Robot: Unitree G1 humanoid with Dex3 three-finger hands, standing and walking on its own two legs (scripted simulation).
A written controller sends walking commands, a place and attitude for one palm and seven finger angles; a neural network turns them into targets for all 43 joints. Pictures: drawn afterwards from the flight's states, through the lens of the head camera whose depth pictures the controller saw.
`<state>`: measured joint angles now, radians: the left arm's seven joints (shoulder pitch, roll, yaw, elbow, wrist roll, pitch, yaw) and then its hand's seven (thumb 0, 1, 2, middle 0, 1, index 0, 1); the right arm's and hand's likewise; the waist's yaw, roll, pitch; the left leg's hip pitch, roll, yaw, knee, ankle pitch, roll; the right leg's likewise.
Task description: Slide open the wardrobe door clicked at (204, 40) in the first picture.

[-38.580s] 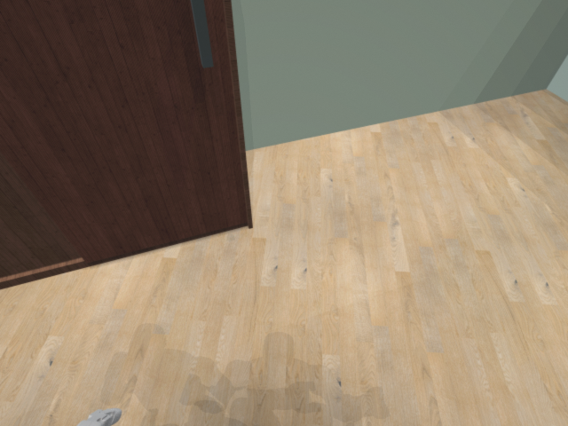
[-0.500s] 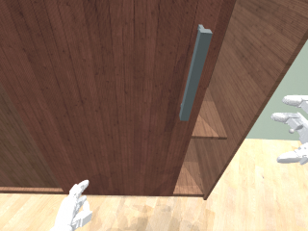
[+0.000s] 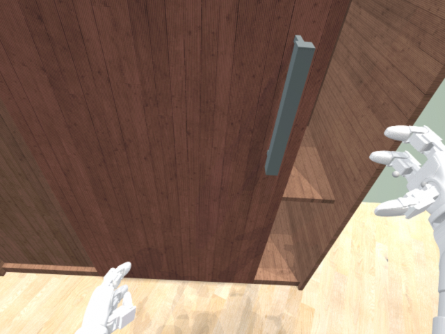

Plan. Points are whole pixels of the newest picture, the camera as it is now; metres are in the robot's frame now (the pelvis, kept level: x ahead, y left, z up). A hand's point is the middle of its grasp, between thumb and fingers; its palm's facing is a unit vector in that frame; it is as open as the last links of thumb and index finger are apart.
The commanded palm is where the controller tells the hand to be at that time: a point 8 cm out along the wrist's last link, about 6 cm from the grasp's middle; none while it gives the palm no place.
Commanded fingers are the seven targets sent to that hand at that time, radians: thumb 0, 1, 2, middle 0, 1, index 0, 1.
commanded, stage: move the hooked fingers beside the handle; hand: right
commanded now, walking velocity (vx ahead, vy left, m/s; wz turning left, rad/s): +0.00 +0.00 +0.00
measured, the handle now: (283, 112) +0.50 -0.10 +0.18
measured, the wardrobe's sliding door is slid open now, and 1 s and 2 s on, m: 0.22 0.22 0.22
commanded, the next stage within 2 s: feel for the door with the fingertips in 1.98 s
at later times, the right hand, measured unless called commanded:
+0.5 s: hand (358, 153) +0.36 -0.21 +0.20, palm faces +0.02 +1.00 -0.01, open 14.0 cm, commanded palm +0.33 -0.26 +0.20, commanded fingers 0.00 0.50 -0.30 0.30 1.20 0.30 1.20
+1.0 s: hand (335, 141) +0.39 -0.17 +0.20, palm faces +0.01 +1.00 +0.01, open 14.0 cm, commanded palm +0.38 -0.23 +0.19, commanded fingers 0.00 0.50 -0.30 0.30 1.20 0.30 1.20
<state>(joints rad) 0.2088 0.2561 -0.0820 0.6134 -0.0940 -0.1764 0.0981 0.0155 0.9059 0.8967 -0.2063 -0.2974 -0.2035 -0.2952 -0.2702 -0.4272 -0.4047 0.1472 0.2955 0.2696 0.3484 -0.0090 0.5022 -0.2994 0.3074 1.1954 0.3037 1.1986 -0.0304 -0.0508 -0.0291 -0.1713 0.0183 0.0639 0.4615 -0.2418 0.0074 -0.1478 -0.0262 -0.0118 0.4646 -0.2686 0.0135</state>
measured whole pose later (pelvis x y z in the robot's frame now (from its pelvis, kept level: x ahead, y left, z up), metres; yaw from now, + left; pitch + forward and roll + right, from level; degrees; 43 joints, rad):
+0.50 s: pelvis +0.00 +0.00 +0.00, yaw +0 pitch -2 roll +0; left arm 0.22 0.25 -0.07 0.63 -0.09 -0.14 0.10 0.02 0.91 0.90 -0.21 -0.30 -0.20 -0.30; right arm -0.43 -0.37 -0.32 0.29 0.25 0.25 0.26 -0.01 0.50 -0.30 0.31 1.20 0.30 1.20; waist -0.01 -0.05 -0.03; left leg -0.19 0.02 0.06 0.46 -0.24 0.01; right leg -0.16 -0.03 -0.02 0.45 -0.26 0.01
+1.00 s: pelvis +0.00 +0.00 +0.00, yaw +1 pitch -1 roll +0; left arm 0.23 0.25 -0.06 0.65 -0.08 -0.09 0.09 0.01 0.91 0.90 -0.21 -0.30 -0.20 -0.29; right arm -0.56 -0.32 -0.25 0.43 0.22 0.21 0.17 -0.01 0.50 -0.30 0.31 1.20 0.30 1.20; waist 0.00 -0.04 -0.03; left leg -0.21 0.02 0.05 0.44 -0.22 0.01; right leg -0.17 -0.03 -0.02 0.44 -0.25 0.01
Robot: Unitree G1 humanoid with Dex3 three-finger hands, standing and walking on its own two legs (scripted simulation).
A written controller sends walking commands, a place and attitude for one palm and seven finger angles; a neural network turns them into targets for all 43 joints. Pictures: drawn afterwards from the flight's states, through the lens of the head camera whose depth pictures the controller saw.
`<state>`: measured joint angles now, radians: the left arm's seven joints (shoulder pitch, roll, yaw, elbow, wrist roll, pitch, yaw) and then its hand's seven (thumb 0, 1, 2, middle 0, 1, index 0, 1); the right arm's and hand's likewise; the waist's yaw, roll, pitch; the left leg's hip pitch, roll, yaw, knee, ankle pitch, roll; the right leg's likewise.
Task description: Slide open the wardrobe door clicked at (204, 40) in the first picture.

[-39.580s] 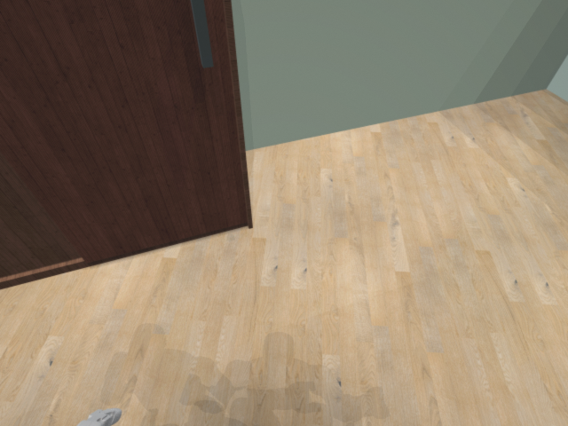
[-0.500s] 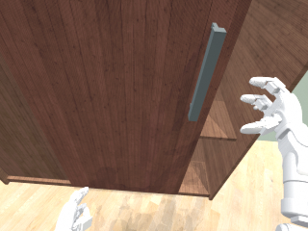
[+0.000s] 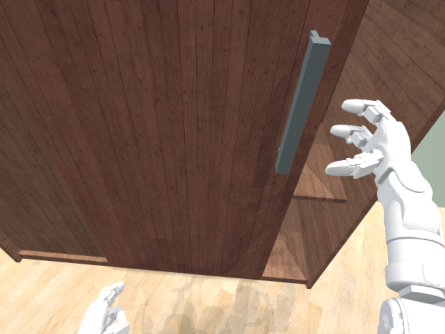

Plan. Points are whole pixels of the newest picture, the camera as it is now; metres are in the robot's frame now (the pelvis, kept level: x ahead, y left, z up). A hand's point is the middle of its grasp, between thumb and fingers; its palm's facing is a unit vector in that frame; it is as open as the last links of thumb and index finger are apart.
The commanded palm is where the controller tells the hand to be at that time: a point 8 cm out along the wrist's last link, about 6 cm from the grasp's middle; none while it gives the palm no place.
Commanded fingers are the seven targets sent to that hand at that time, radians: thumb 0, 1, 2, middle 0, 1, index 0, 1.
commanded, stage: move the hooked fingers beside the handle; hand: right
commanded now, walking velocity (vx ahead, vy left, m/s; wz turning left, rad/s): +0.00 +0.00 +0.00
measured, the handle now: (295, 110) +0.50 -0.11 +0.18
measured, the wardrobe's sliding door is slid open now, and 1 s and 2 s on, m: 0.22 0.22 0.22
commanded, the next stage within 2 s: feel for the door with the fingertips in 0.98 s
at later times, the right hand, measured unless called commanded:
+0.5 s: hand (341, 137) +0.41 -0.17 +0.19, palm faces +0.02 +1.00 +0.02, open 14.0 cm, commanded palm +0.39 -0.23 +0.19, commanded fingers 0.00 0.50 -0.30 0.30 1.20 0.30 1.20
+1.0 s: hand (340, 138) +0.40 -0.17 +0.19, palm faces +0.03 +1.00 +0.01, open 14.0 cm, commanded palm +0.39 -0.22 +0.19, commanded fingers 0.00 0.50 -0.30 0.30 1.20 0.30 1.20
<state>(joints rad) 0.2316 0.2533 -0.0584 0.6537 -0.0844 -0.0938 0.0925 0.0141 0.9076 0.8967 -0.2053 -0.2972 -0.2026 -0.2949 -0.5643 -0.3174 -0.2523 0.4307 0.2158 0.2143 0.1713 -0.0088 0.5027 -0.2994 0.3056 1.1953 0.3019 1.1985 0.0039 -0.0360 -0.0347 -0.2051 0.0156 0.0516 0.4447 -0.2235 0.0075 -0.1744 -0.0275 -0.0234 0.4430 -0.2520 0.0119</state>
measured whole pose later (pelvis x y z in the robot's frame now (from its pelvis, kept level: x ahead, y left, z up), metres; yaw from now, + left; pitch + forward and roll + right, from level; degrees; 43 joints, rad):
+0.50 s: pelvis +0.00 +0.00 +0.00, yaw +1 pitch +0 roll +0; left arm 0.28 0.25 -0.04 0.67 -0.08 -0.08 0.08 0.01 0.91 0.90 -0.21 -0.30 -0.20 -0.29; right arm -0.62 -0.31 -0.26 0.54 0.19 0.14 0.14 -0.01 0.50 -0.30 0.30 1.20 0.30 1.20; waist 0.02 -0.03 -0.03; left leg -0.22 0.01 0.04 0.43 -0.21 0.00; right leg -0.19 -0.03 -0.04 0.44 -0.25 0.01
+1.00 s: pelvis +0.00 +0.00 +0.00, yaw +0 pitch -1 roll +0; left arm 0.24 0.24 -0.05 0.65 -0.07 -0.07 0.09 0.01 0.91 0.90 -0.21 -0.30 -0.20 -0.29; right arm -0.62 -0.28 -0.23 0.51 0.19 0.15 0.12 -0.01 0.50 -0.30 0.30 1.20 0.30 1.20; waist 0.01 -0.03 -0.03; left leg -0.21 0.01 0.05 0.43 -0.21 0.01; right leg -0.19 -0.03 -0.03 0.44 -0.25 0.01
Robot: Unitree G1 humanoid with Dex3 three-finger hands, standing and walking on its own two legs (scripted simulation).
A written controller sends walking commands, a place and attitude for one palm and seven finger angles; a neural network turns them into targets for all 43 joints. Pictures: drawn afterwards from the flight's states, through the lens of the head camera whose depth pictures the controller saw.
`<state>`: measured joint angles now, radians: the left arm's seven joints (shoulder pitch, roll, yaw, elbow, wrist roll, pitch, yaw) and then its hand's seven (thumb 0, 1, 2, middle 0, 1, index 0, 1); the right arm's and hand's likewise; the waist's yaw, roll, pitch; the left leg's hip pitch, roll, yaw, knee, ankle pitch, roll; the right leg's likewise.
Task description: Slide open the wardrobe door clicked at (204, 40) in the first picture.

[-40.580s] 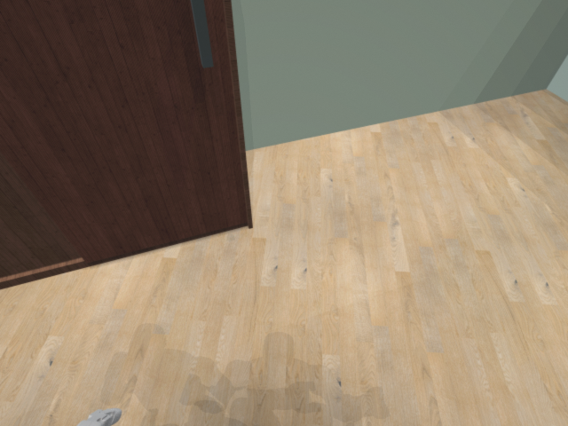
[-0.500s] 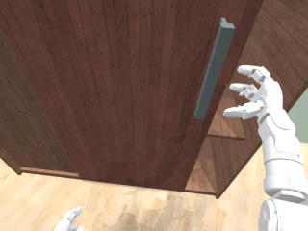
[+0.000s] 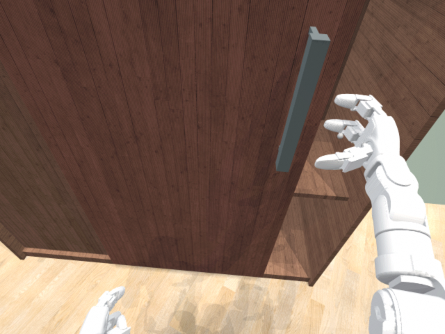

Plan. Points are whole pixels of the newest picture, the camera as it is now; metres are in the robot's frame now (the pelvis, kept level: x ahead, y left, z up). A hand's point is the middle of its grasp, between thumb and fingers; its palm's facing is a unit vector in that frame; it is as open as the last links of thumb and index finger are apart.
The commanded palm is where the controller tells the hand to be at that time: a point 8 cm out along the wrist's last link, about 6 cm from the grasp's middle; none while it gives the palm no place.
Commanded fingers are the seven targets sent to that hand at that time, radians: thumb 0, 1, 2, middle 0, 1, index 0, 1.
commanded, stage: feel for the door with the fingertips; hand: right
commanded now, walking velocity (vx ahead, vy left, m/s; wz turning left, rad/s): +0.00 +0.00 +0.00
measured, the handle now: (295, 108) +0.50 -0.11 +0.18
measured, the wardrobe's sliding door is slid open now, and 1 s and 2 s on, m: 0.22 0.22 0.22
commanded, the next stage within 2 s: slide the fingers in behind the handle in 1.10 s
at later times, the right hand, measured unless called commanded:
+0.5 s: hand (315, 131) +0.42 -0.13 +0.19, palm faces +0.01 +1.00 +0.02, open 14.0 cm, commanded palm +0.39 -0.18 +0.19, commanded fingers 0.00 0.50 -0.30 0.30 1.20 0.30 1.20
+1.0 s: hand (309, 123) +0.44 -0.12 +0.19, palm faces +0.02 +1.00 +0.00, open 14.0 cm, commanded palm +0.42 -0.17 +0.19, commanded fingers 0.00 0.50 -0.30 0.30 1.20 0.30 1.20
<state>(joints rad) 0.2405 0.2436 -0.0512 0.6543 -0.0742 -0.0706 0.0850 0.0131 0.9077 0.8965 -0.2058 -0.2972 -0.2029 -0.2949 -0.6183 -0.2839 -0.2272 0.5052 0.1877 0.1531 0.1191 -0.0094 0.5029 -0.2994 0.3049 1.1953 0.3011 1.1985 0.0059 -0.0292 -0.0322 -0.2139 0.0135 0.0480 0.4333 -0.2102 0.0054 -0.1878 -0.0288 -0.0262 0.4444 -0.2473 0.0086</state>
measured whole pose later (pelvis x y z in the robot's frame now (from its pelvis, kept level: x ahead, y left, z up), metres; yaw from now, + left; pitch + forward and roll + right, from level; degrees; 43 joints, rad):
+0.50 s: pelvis +0.00 +0.00 +0.00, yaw +0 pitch +0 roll +0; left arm 0.26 0.24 -0.04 0.67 -0.07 -0.06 0.07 0.01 0.91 0.90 -0.21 -0.30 -0.20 -0.29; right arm -0.65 -0.21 -0.18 0.52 0.17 0.16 0.04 -0.01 0.50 -0.30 0.31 1.20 0.30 1.20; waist 0.02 -0.03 -0.03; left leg -0.22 0.01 0.04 0.43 -0.21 0.01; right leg -0.19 -0.03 -0.03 0.44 -0.25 0.01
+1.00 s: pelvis +0.00 +0.00 +0.00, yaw +0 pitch +1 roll +0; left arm 0.28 0.24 -0.04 0.69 -0.06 -0.06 0.07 0.01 0.91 0.90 -0.21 -0.30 -0.20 -0.29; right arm -0.79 -0.22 -0.18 0.70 0.15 0.11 0.02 -0.01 0.50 -0.30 0.30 1.20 0.30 1.20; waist 0.03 -0.03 -0.03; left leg -0.25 0.01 0.05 0.44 -0.21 0.01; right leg -0.22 -0.03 -0.02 0.45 -0.24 0.01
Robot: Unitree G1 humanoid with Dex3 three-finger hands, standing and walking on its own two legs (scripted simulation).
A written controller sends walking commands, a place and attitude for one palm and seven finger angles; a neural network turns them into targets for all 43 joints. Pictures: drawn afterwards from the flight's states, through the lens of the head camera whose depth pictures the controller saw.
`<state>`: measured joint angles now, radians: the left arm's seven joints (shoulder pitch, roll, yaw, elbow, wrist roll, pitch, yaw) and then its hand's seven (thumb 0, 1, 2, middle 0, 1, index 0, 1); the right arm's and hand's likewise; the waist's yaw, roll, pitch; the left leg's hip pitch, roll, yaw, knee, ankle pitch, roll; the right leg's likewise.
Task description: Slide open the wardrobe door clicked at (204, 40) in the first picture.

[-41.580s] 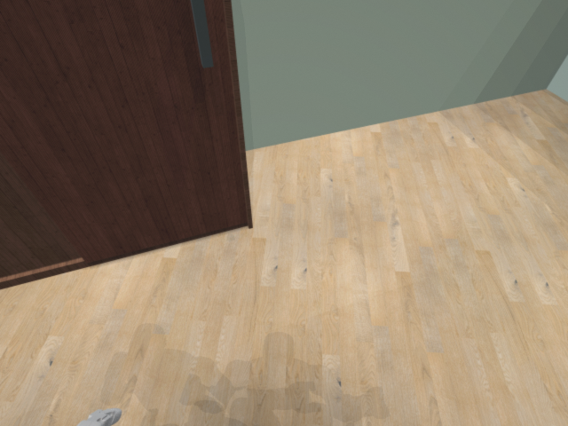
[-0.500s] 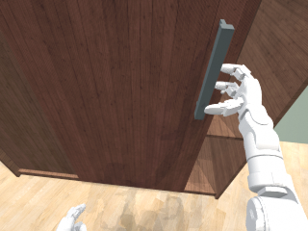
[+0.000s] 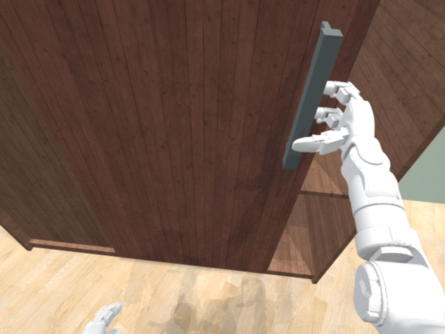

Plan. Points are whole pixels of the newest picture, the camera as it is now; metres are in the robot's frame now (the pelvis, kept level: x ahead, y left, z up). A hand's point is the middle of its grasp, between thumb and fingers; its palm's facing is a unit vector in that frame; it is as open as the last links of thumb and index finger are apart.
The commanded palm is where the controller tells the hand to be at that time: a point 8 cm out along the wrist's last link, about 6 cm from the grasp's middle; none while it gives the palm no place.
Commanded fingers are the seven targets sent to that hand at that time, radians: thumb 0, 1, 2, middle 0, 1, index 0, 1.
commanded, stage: feel for the door with the fingertips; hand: right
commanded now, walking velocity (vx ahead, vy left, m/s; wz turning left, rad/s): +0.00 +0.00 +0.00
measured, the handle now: (304, 105) +0.51 -0.11 +0.18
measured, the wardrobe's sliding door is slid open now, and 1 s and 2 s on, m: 0.22 0.22 0.22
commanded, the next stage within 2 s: slide the fingers in behind the handle in 0.10 s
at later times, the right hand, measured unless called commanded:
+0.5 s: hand (319, 123) +0.44 -0.12 +0.19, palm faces +0.01 +1.00 +0.01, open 14.0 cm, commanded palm +0.41 -0.17 +0.19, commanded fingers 0.00 0.50 -0.30 0.30 1.20 0.30 1.20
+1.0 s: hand (316, 122) +0.44 -0.12 +0.19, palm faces +0.01 +1.00 +0.00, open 14.1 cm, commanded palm +0.41 -0.18 +0.19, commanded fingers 0.00 0.50 -0.30 0.30 1.20 0.30 1.20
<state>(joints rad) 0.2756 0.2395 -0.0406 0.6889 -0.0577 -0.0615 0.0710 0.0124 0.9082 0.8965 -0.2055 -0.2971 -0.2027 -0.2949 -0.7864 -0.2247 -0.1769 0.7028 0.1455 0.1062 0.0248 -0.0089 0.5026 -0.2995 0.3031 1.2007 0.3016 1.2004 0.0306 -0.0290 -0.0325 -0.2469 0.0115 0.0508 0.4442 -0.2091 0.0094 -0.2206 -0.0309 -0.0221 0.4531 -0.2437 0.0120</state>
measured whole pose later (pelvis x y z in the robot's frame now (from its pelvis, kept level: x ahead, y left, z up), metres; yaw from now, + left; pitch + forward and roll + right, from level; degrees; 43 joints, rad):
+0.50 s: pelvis +0.01 +0.00 +0.00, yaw +1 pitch +1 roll +0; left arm 0.32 0.25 -0.02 0.69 -0.06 -0.06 0.05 0.01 0.91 0.90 -0.20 -0.30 -0.20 -0.29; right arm -0.71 -0.22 -0.19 0.62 0.14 0.08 0.04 -0.01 0.50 -0.30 0.30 1.20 0.30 1.20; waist 0.03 -0.03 -0.04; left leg -0.25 0.01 0.03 0.44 -0.21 0.01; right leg -0.22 -0.04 -0.04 0.45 -0.26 0.01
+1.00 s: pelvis +0.01 +0.00 +0.00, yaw +0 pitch +1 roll +0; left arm 0.24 0.23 -0.05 0.67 -0.05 -0.04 0.07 0.01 0.91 0.90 -0.21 -0.30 -0.20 -0.29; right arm -0.74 -0.19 -0.14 0.62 0.15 0.14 0.01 -0.01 0.50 -0.30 0.29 1.19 0.28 1.20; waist 0.01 -0.03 -0.04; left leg -0.23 0.02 0.06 0.45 -0.22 0.01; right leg -0.21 -0.03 -0.02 0.45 -0.26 0.01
